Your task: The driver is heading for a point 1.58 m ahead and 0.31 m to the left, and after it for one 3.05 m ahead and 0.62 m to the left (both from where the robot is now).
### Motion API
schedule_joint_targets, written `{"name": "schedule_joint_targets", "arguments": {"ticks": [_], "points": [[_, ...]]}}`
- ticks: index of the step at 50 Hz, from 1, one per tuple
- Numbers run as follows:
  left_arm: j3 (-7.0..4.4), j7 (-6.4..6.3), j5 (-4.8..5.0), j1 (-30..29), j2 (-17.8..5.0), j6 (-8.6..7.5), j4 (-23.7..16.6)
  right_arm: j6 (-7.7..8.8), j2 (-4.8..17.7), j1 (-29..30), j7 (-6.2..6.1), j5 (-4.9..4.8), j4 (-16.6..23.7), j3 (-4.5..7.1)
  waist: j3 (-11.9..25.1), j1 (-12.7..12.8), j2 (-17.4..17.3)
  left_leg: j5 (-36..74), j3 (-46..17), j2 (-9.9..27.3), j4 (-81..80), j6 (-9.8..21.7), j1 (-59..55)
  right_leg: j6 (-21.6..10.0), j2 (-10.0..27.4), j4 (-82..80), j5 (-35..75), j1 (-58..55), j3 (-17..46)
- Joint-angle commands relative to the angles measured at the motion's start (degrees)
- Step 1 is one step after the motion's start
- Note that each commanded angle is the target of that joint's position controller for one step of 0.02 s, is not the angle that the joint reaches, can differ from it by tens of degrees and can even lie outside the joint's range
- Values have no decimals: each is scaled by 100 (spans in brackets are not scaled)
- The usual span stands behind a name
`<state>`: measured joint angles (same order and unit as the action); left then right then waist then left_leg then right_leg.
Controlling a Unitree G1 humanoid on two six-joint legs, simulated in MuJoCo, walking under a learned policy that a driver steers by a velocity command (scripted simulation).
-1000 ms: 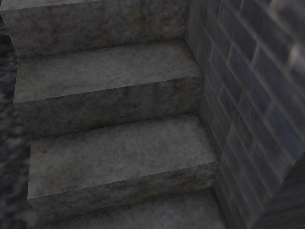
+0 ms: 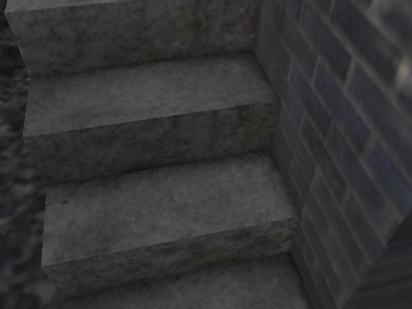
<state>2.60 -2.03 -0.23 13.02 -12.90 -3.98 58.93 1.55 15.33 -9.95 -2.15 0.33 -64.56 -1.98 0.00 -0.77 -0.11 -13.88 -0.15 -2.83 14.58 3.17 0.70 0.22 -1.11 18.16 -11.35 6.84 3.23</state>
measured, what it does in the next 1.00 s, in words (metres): stands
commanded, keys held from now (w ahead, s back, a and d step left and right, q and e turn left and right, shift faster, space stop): w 0.60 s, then no key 0.40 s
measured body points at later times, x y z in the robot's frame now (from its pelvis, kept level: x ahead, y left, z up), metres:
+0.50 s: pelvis +0.00 +0.00 +0.00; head +0.01 +0.00 +0.45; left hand +0.06 +0.24 -0.15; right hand +0.05 -0.27 -0.14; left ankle -0.07 +0.09 -0.75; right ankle -0.02 -0.13 -0.75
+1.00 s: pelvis +0.00 +0.00 +0.00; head +0.01 +0.00 +0.45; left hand +0.08 +0.24 -0.14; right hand +0.07 -0.27 -0.14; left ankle -0.07 +0.09 -0.75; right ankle -0.02 -0.13 -0.75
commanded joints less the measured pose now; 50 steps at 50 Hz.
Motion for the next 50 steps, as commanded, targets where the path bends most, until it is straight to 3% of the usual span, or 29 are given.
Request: {"name": "schedule_joint_targets", "arguments": {"ticks": [1, 6, 30, 31, 32, 34, 36, 37, 39, 43, 50], "points": [[-93, -18, 6, 114, -549, -50, -177, 45, 703, -70, -20, -9, 144, 105, -30, -5, 5, 2074, -620, 881, -92, 208, 158, -95, 541, -71, 1369, -57, 509], [-119, -5, -3, 78, -619, -53, -200, 31, 728, -20, -16, 7, 166, 110, 56, 1, 59, 2082, -614, 908, -66, 188, 123, -132, 545, -53, 1340, -79, 482], [-105, -11, 6, 97, -557, -51, -182, 50, 713, -69, -19, -10, 166, 111, -33, -4, 4, 2075, -631, 883, -100, 201, 144, -88, 543, -85, 1399, -85, 517], [-126, 12, 41, -194, -585, -66, -367, 89, 685, 214, -2, -38, 378, 124, 389, -18, 75, 588, -550, 678, -74, 290, 67, -168, 337, -130, 84, -119, 423], [-119, 25, 14, -389, -570, -53, -419, 94, 636, 328, 8, -13, 402, 106, 28, -30, 74, 276, -608, 689, -193, 285, 304, -162, 356, -226, -66, 111, 477], [-85, 18, -30, -339, -497, -90, -414, 138, 629, 254, -9, 11, 371, 76, -303, -19, 41, 1560, -703, 839, -316, 235, 383, -93, 464, -289, 942, 111, 533], [-100, 0, 32, -123, -572, -154, -345, 211, 765, 113, -35, 6, 368, 85, -2, -21, 63, 2902, -632, 959, -111, 183, 58, -81, 563, -113, 2103, -201, 506], [-109, -10, 48, -63, -608, -159, -330, 228, 813, 72, -23, -21, 371, 101, 198, -13, 32, 3058, -620, 967, -46, 163, -47, -87, 575, -45, 2273, -347, 489], [-109, -15, 53, -65, -601, -130, -313, 220, 783, 77, -7, -43, 377, 93, 290, -10, 2, 2974, -612, 963, -32, 144, -82, -90, 584, -13, 2224, -421, 475], [-114, -13, 40, -85, -587, -71, -276, 165, 756, 100, 1, -26, 355, 83, 94, -4, -9, 2672, -623, 946, -59, 129, 26, -79, 569, -42, 1928, -293, 471], [-134, -12, 20, -35, -615, -58, -227, 107, 790, 67, -1, -15, 255, 126, 65, -9, 1, 2503, -636, 949, 18, 181, 29, -75, 569, -17, 1723, -170, 489]]}}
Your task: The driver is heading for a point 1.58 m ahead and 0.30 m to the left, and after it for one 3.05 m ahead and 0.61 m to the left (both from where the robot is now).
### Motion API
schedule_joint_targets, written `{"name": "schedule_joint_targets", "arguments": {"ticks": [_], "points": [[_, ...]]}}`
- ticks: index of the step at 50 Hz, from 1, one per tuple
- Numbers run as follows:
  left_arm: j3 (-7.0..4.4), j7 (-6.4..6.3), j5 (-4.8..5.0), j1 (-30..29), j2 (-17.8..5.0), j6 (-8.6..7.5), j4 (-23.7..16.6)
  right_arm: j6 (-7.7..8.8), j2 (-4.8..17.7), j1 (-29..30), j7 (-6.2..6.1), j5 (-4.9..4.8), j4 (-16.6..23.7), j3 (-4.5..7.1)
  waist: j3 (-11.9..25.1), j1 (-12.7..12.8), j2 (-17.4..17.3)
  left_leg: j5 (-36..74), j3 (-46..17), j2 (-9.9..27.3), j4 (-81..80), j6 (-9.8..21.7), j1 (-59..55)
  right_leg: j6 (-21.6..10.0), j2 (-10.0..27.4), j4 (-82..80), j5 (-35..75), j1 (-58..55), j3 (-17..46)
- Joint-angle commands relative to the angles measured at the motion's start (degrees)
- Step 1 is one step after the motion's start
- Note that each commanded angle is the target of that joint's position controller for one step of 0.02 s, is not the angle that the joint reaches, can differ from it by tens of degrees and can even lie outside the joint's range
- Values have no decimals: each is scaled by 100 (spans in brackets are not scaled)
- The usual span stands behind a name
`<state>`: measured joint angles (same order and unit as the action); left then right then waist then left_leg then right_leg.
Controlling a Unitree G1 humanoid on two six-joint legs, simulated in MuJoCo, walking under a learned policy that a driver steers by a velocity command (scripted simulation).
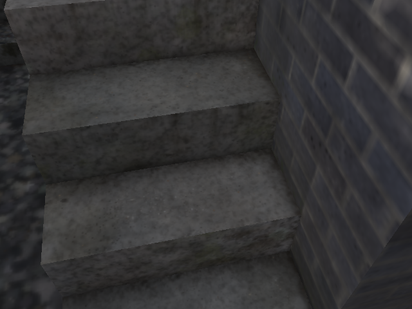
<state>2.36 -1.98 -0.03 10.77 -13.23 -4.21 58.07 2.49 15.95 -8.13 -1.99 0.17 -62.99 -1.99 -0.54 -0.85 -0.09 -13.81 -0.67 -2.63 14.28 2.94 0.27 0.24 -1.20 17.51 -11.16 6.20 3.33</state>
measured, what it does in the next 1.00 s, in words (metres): stands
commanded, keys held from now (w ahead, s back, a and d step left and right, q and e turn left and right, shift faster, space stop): no key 1.00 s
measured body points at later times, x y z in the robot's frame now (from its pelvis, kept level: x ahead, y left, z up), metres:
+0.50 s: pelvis -0.02 +0.00 +0.00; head -0.01 +0.00 +0.45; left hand +0.04 +0.24 -0.15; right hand +0.02 -0.27 -0.15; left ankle -0.07 +0.09 -0.75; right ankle -0.02 -0.13 -0.75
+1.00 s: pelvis -0.02 -0.01 +0.00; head -0.02 -0.01 +0.45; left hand +0.03 +0.23 -0.15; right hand +0.00 -0.27 -0.15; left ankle -0.07 +0.09 -0.75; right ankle -0.02 -0.13 -0.75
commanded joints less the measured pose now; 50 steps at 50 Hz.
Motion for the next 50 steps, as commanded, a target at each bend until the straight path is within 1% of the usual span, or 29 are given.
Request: {"name": "schedule_joint_targets", "arguments": {"ticks": [1, 7, 8, 13, 20, 21, 25, 27, 28, 50], "points": [[-111, -17, 0, 200, -584, -31, -135, 7, 729, -118, -17, 2, 88, 133, 124, -2, 5, 2473, -585, 928, 58, 207, 73, -78, 580, 56, 1694, -99, 481], [-112, -26, -3, 318, -591, 3, -84, -44, 723, -186, -16, 7, 23, 146, 95, -3, 38, 2240, -591, 914, 84, 219, 121, -78, 581, 72, 1552, -37, 505], [-78, 5, 18, 280, -478, 9, -101, -56, 674, -114, -16, -13, 32, 136, 157, -15, -21, 2201, -582, 898, 88, 224, 26, -72, 600, 73, 1531, 51, 482], [-79, 14, 15, 381, -529, 26, -81, -109, 677, -217, -29, 7, -43, 142, 36, -31, 68, 1976, -600, 889, 64, 239, 74, -50, 581, 36, 1332, 180, 507], [-83, 15, 14, 464, -494, 43, -79, -134, 618, -286, -41, 11, -116, 139, -72, -29, 85, 1624, -612, 858, 3, 237, 198, -48, 587, -9, 1143, 262, 550], [-104, 27, -9, 402, -571, 88, -118, -149, 597, -348, -37, 8, -115, 139, -43, -26, 174, 1517, -560, 829, 42, 172, 217, -43, 523, 4, 1107, 198, 542], [-103, 29, -20, 404, -496, 136, -141, -158, 568, -356, -39, 8, -105, 142, -117, 0, 68, 1330, -563, 800, 15, 140, 379, -48, 521, 12, 1000, 216, 558], [-111, 20, -21, 425, -502, 138, -136, -156, 541, -372, -36, 17, -102, 138, -127, 5, 49, 1319, -571, 805, 10, 142, 401, -56, 519, 12, 959, 225, 568], [-102, 15, -26, 413, -485, 137, -135, -156, 517, -361, -35, 4, -89, 136, -128, 10, 25, 1358, -598, 811, -6, 149, 360, -59, 521, -6, 920, 271, 568], [-113, 19, -18, 451, -454, 104, -129, -152, 446, -503, -33, 5, -69, 167, -108, -14, 49, 1302, -591, 815, 0, 156, 347, -65, 499, -34, 911, 323, 599]]}}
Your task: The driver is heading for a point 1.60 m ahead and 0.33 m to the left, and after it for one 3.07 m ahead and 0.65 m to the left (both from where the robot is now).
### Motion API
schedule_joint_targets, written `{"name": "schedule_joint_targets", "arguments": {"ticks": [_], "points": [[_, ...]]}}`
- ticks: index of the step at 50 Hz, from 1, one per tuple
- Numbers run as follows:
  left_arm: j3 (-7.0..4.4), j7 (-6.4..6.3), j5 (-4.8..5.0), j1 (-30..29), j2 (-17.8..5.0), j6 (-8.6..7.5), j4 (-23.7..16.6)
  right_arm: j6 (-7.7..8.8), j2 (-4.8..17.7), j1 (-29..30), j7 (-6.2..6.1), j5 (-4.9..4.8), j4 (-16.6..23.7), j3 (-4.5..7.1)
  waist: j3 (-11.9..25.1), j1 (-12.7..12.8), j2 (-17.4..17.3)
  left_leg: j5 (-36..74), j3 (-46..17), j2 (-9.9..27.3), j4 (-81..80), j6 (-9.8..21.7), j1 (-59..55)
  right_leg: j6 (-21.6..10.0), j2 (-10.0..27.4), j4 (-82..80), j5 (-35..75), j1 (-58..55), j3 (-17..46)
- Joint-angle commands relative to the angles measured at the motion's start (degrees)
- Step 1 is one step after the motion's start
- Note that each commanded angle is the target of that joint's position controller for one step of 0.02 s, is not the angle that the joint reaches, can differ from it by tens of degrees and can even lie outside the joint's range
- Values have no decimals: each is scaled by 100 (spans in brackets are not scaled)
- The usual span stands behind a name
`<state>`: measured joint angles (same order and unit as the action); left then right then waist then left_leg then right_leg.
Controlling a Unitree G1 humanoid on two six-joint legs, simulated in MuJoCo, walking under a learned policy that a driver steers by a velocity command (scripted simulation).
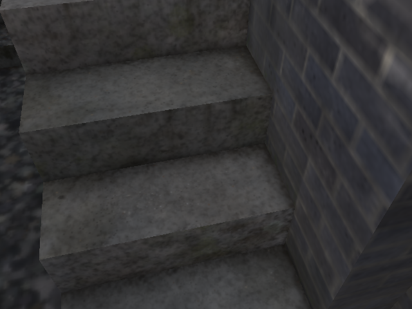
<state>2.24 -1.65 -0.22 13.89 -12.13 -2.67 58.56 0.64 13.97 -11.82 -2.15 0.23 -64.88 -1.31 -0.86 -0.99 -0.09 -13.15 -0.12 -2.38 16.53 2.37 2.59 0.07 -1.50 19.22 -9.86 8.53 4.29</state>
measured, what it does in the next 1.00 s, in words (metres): stands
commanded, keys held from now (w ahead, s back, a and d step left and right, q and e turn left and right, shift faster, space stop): w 1.00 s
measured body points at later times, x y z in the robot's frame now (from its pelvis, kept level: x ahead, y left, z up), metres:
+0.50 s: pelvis +0.02 -0.01 +0.00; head +0.03 -0.01 +0.45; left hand +0.10 +0.23 -0.14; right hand +0.08 -0.28 -0.14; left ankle -0.05 +0.10 -0.75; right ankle +0.01 -0.12 -0.75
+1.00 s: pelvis +0.03 +0.00 +0.00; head +0.03 +0.00 +0.45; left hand +0.10 +0.24 -0.14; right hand +0.07 -0.27 -0.15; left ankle -0.05 +0.10 -0.75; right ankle +0.01 -0.12 -0.75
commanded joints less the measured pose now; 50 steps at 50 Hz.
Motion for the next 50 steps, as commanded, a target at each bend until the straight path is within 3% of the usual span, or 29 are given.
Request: {"name": "schedule_joint_targets", "arguments": {"ticks": [1, 4, 9, 10, 11, 12, 14, 19, 20, 22, 25, 50], "points": [[-83, -13, -9, 145, -517, -49, -164, 34, 590, -143, -14, 8, 114, 77, 29, -5, 51, 981, -646, 774, -316, 216, 72, -45, 507, -292, 549, 37, 501], [-76, -6, -31, -59, -521, -50, -220, 56, 557, 8, -15, 26, 170, 52, -90, -13, 64, 553, -656, 717, -511, 197, 164, -26, 454, -466, 250, 41, 511], [-97, 18, -12, -157, -544, -132, -289, 169, 601, 71, -12, 12, 233, 54, -37, -3, 63, 784, -618, 720, -540, 188, 165, -54, 454, -479, 533, -132, 507], [-241, -24, 144, 187, -903, -8, 57, 240, 914, 217, 6, 194, 558, 162, -236, -240, 519, 1510, -976, 1207, -386, 283, -175, -58, 204, -182, 635, 391, 280], [-136, -57, 26, 197, -477, -28, -64, 259, 937, 35, 29, 74, 368, 160, -98, -42, -152, 1961, -872, 1149, -276, 329, 21, -44, 360, -209, 804, 52, 370], [-141, -70, 24, 244, -482, -37, -41, 267, 761, 47, 39, 31, 388, 130, -20, -58, -173, 2026, -815, 1107, -239, 295, 32, -68, 364, -208, 892, -83, 366], [-165, -75, 37, 129, -544, -38, -74, 257, 657, 139, 30, 39, 445, 117, 51, -84, -211, 1773, -732, 1019, -226, 220, 79, -101, 376, -234, 1048, -209, 391], [-211, -116, 28, 117, -560, -140, -65, 276, 776, 283, -23, 37, 539, 144, -7, -111, -115, 1663, -727, 1042, -263, 262, 194, -105, 386, -303, 1324, -352, 470], [-170, -47, -112, -63, -474, -254, -310, 220, 706, -22, -83, -124, 200, 127, -54, 57, -397, 1710, -515, 778, -160, 204, 370, -109, 644, -286, 1898, -582, 604], [-199, -21, -27, 69, -621, -312, -213, 179, 629, -45, -101, -50, 226, 111, 168, -46, -14, 1500, -469, 754, -174, 164, 103, -138, 657, -247, 2279, -595, 666], [-179, -47, -9, 5, -558, -283, -243, 163, 732, 97, -79, -28, 239, 134, 201, -32, 161, 1535, -499, 775, -200, 184, 29, -94, 585, -256, 2025, -546, 619], [-165, -53, 16, -53, -565, -257, -257, 158, 771, 141, -46, -3, 135, 111, 111, -22, -9, 2083, -591, 868, -268, 208, -113, -54, 530, -220, 1520, -348, 481]]}}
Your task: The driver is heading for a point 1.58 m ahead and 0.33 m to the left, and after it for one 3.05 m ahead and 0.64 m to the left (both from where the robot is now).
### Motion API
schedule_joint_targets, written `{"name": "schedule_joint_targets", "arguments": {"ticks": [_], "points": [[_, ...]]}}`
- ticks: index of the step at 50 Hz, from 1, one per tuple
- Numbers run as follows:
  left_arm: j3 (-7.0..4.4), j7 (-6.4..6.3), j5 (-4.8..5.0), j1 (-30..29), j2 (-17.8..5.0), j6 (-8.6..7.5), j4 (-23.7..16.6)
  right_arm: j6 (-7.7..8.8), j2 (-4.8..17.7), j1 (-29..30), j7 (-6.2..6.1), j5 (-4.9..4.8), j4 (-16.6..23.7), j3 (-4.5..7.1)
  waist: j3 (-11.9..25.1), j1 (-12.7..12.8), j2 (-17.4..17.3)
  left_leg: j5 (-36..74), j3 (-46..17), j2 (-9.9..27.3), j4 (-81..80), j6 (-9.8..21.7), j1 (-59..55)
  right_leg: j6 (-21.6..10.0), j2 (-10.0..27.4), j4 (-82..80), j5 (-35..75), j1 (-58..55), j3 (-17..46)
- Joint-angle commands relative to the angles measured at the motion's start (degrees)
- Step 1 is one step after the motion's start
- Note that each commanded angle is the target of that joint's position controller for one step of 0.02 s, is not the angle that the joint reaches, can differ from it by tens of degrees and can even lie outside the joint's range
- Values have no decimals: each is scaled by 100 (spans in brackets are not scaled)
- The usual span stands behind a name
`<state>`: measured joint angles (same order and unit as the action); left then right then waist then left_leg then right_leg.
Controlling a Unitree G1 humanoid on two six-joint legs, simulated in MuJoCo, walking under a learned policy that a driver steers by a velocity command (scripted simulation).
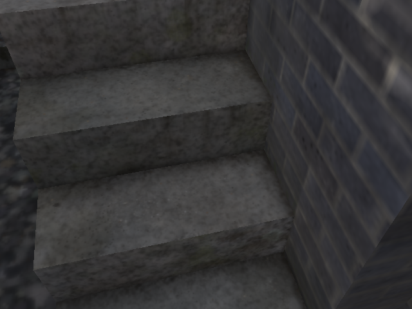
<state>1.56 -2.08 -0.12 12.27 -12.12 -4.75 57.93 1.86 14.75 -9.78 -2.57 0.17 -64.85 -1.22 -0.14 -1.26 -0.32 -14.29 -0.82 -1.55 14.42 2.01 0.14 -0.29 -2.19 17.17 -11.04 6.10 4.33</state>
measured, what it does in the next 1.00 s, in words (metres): stands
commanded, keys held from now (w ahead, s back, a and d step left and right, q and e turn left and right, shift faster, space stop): w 0.60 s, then no key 0.40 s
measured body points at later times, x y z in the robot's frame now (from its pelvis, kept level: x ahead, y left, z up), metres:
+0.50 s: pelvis -0.01 +0.01 +0.00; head +0.00 +0.01 +0.45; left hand +0.06 +0.25 -0.14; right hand +0.04 -0.26 -0.15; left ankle -0.07 +0.10 -0.75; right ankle -0.02 -0.12 -0.75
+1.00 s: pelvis -0.01 +0.01 +0.00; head +0.00 +0.01 +0.45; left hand +0.08 +0.25 -0.14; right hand +0.06 -0.26 -0.14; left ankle -0.07 +0.10 -0.75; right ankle -0.02 -0.12 -0.75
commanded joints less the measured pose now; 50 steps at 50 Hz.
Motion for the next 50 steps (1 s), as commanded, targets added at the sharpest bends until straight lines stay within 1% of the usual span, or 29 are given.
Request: {"name": "schedule_joint_targets", "arguments": {"ticks": [1, 3, 4, 7, 30, 31, 32, 33, 34, 35, 37, 38, 40, 43, 50], "points": [[-95, -9, 6, 107, -566, -48, -194, 36, 696, -62, -3, 2, 131, 103, 39, 5, 19, 2193, -523, 785, -61, 247, 126, -14, 600, -17, 1621, -98, 475], [-91, -8, 6, 103, -566, -47, -194, 35, 702, -54, -2, 1, 129, 104, 36, 3, 30, 2182, -529, 786, -71, 252, 120, -6, 602, -21, 1589, -87, 473], [-94, -10, -3, 108, -612, -19, -184, 35, 715, -96, -8, 3, 118, 110, 4, 12, 28, 2257, -539, 789, -75, 269, 116, -19, 610, 3, 1577, -73, 465], [-78, -12, -3, 129, -592, 0, -171, 30, 711, -83, -7, -1, 125, 111, 13, 25, 21, 2277, -543, 796, -75, 281, 77, -11, 605, -4, 1474, -34, 458], [-32, -4, -1, 170, -652, 16, -130, 22, 728, -117, 13, 0, 135, 92, -48, 37, 48, 2012, -579, 762, -143, 297, 135, 9, 626, -50, 1296, 8, 464], [-40, 23, 32, -162, -649, 7, -327, 47, 675, 194, 28, -18, 363, 93, 377, 19, 106, 564, -509, 569, -163, 362, 70, -58, 439, -133, 60, -28, 394], [-31, 40, 0, -355, -627, 20, -378, 47, 630, 305, 37, 8, 392, 73, 12, 5, 101, 309, -570, 583, -299, 348, 317, -45, 461, -228, -33, 183, 443], [-15, 42, -30, -350, -585, 13, -383, 58, 616, 264, 30, 26, 379, 56, -202, 4, 86, 713, -632, 647, -408, 331, 424, -14, 508, -281, 310, 220, 473], [-3, 38, -36, -267, -570, -19, -359, 89, 650, 211, 20, 24, 356, 49, -273, 24, 51, 1492, -648, 716, -399, 310, 375, 11, 561, -266, 885, 151, 486], [-13, 27, -18, -126, -619, -63, -319, 133, 729, 112, 9, 12, 327, 63, -225, 37, 43, 2247, -622, 769, -295, 294, 238, 17, 606, -191, 1477, 40, 476], [-28, 12, 21, 62, -686, -94, -260, 169, 808, -39, 11, -4, 299, 81, 109, 32, 32, 2771, -577, 821, -146, 279, -17, 1, 652, -72, 1942, -186, 446], [-28, 9, 29, 68, -684, -88, -252, 168, 800, -45, 17, -14, 299, 82, 177, 29, 24, 2787, -569, 824, -121, 273, -51, -2, 658, -43, 1967, -232, 438], [-26, 8, 28, 41, -661, -59, -249, 144, 770, -21, 23, -24, 294, 78, 142, 32, 11, 2674, -567, 812, -114, 260, -22, 3, 654, -32, 1861, -213, 427], [-32, 8, 19, 44, -665, -26, -228, 106, 769, -16, 25, -13, 271, 82, 47, 35, 15, 2565, -569, 803, -97, 255, 38, 8, 648, -21, 1754, -141, 419], [-50, 3, 12, 72, -695, 5, -185, 58, 803, -12, 29, -4, 225, 105, 75, 26, 29, 2491, -568, 804, 5, 271, 49, 1, 663, 62, 1733, -93, 428]]}}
